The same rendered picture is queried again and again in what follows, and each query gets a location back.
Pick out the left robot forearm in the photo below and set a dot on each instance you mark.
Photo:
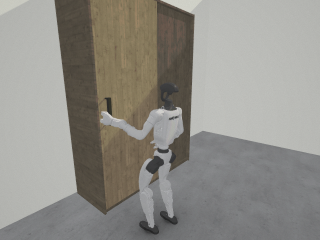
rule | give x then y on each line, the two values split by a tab
130	130

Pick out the left robot upper arm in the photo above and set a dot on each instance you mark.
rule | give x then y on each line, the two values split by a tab
155	116

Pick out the right robot upper arm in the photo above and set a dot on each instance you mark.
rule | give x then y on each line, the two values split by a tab
180	128

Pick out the left robot hand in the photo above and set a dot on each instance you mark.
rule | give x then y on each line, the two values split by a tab
106	118

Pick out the robot head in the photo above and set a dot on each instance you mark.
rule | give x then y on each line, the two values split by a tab
170	88

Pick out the handle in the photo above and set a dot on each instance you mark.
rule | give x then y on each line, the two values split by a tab
109	105
187	95

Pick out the wardrobe door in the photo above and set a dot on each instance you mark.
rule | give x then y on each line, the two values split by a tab
124	36
173	66

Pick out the robot left shin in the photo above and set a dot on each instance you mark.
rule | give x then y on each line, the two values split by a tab
148	208

